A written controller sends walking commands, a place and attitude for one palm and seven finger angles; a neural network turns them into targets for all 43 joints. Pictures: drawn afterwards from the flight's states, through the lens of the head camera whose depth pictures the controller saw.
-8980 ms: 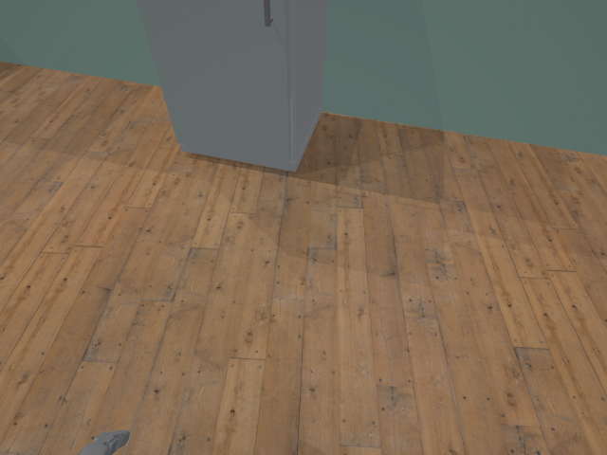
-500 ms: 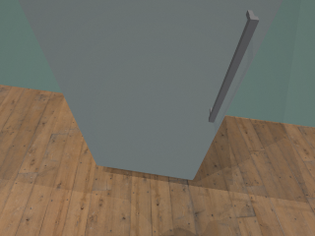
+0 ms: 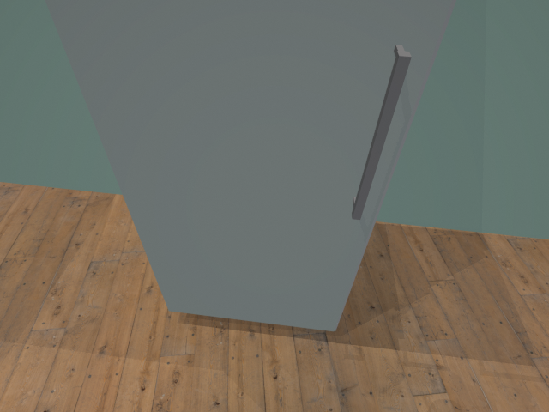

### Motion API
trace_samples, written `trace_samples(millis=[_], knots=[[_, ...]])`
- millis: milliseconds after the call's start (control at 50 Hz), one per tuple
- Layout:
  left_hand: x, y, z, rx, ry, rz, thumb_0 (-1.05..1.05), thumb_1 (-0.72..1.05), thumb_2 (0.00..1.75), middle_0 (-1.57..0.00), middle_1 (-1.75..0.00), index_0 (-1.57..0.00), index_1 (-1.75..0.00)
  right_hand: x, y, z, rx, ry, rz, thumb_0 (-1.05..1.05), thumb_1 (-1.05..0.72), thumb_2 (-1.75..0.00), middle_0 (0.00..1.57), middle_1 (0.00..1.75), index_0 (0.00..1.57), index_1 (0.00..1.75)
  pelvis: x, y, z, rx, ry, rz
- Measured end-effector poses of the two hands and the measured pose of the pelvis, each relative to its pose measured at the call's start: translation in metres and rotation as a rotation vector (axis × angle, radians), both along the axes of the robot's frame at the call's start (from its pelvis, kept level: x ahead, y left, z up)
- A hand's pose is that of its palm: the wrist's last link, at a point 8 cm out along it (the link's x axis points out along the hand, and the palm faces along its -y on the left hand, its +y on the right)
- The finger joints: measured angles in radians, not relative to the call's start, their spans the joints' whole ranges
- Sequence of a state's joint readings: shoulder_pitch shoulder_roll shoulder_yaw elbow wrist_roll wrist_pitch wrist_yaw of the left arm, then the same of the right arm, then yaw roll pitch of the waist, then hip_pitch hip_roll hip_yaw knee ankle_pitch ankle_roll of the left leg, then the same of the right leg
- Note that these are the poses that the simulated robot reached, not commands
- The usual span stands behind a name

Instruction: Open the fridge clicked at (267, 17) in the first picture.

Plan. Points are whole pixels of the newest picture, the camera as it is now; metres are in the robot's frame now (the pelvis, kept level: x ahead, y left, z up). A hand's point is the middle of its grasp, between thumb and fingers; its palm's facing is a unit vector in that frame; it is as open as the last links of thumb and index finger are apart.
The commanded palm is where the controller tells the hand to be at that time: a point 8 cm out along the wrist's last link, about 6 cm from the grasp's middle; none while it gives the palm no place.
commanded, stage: come to a stop and stand still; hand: right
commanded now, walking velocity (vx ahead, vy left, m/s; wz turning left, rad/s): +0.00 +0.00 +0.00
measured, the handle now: (374, 145) +0.54 -0.14 +0.14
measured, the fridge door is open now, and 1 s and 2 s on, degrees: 0 0 0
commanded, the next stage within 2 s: look again from close up in 0.16 s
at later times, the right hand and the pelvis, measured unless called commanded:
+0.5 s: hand out of the picture -0.03 -0.17 -0.18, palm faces +0.05 +0.99 -0.15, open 7.4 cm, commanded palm none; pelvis -0.01 -0.01 +0.00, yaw +0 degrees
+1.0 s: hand out of the picture -0.02 -0.18 -0.18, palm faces +0.04 +0.99 -0.16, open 7.4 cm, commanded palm none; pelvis -0.01 -0.02 +0.00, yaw +0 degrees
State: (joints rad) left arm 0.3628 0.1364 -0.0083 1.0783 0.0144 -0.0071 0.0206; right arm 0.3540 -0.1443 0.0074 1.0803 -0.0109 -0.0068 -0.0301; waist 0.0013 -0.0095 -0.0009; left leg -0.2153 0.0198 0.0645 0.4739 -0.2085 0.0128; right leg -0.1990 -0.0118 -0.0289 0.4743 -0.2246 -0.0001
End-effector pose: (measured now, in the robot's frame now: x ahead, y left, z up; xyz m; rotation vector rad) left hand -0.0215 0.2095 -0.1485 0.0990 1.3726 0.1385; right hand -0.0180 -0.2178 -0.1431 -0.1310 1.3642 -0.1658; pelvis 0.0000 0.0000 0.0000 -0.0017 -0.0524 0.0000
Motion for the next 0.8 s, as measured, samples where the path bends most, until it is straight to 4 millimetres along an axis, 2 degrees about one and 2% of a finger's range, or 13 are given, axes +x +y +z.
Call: trace_samples(millis=[140, 280, 800], knots=[[-0.02, -0.005, 0.0, -0.002, 0.044, 0.009, 0.0, 0.91, 0.9, -0.2, -0.3, -0.2, -0.3, -0.016, 0.0, -0.002, 0.01, 0.03, -0.01, 0.0, -0.91, -0.89, 0.19, 0.3, 0.2, 0.3, -0.006, -0.003, 0.0, 0.0, 0.005, -0.001], [-0.026, -0.008, 0.002, 0.004, 0.053, 0.014, 0.0, 0.91, 0.9, -0.2, -0.3, -0.2, -0.3, -0.023, 0.002, -0.004, 0.026, 0.041, -0.015, 0.0, -0.91, -0.89, 0.19, 0.3, 0.2, 0.3, -0.01, -0.006, -0.001, 0.001, 0.007, -0.001], [0.0, -0.017, 0.003, 0.007, 0.002, 0.003, 0.0, 0.91, 0.9, -0.2, -0.3, -0.2, -0.3, -0.014, -0.007, -0.004, 0.03, 0.024, -0.009, 0.0, -0.91, -0.89, 0.19, 0.3, 0.2, 0.3, -0.01, -0.017, 0.0, 0.003, 0.016, 0.003]])
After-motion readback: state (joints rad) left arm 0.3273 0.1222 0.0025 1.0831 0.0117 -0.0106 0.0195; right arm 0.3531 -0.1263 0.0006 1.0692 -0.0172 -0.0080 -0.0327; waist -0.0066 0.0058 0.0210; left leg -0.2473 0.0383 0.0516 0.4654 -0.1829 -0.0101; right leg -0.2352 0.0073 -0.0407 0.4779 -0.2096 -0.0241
